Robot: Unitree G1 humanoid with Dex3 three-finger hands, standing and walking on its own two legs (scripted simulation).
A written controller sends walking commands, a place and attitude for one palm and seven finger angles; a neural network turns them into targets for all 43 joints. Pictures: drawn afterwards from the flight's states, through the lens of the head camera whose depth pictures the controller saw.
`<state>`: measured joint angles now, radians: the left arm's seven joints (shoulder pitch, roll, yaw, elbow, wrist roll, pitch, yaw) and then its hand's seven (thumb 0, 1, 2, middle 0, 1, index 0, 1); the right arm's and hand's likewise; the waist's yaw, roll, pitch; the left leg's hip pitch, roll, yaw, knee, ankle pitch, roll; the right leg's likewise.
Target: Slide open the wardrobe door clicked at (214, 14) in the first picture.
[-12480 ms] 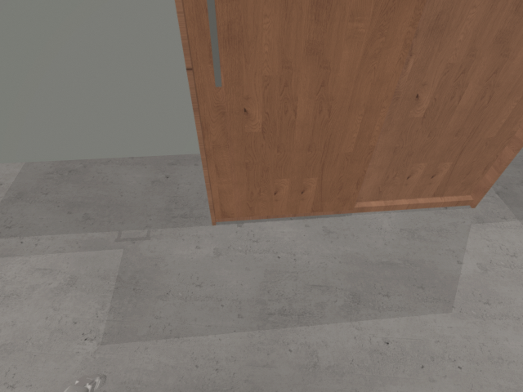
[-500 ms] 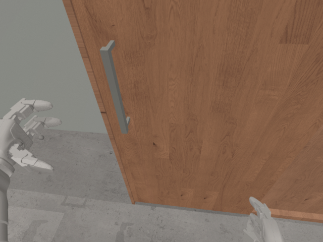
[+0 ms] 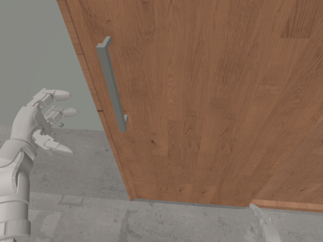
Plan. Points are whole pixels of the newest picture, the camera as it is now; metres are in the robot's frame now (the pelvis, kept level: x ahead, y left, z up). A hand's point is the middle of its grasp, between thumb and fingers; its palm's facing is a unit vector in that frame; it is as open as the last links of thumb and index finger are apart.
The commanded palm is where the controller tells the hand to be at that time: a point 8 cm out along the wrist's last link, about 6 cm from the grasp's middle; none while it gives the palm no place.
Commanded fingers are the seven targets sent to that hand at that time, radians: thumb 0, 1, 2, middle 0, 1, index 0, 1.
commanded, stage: move the hooked fingers beside the handle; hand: left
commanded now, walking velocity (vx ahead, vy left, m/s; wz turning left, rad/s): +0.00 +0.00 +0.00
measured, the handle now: (116, 91) +0.47 +0.16 +0.14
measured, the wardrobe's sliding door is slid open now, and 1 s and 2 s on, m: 0.00 0.00 0.00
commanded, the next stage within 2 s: none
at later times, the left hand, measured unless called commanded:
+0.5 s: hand (78, 110) +0.37 +0.22 +0.16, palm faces +0.00 -1.00 -0.03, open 14.0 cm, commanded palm +0.34 +0.28 +0.16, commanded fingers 0.00 -0.50 0.30 -0.30 -1.20 -0.30 -1.20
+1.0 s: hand (85, 103) +0.40 +0.22 +0.15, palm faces -0.01 -1.00 +0.00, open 14.0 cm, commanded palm +0.38 +0.28 +0.16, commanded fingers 0.00 -0.50 0.30 -0.30 -1.20 -0.30 -1.20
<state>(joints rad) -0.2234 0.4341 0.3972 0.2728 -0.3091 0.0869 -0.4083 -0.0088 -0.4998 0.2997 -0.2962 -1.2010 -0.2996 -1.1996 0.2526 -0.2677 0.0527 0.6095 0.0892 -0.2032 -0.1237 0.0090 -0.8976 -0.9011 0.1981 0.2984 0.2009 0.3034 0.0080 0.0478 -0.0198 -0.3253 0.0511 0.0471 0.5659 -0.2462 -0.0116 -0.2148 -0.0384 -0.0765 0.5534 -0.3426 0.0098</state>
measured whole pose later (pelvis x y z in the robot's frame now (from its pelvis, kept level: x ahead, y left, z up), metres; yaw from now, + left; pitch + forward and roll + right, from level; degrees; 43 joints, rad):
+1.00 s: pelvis +0.00 -0.01 +0.00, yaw -1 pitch +3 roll +0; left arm -0.55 0.46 0.36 0.70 -0.24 -0.01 -0.36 -0.01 -0.50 0.30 -0.30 -1.20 -0.30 -1.20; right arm 0.29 -0.28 0.03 0.64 0.08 -0.09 -0.11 0.01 -0.90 -0.90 0.20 0.30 0.20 0.30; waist -0.05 0.03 -0.03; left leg -0.39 0.07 0.05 0.59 -0.25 -0.02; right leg -0.29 -0.02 -0.07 0.58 -0.34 0.00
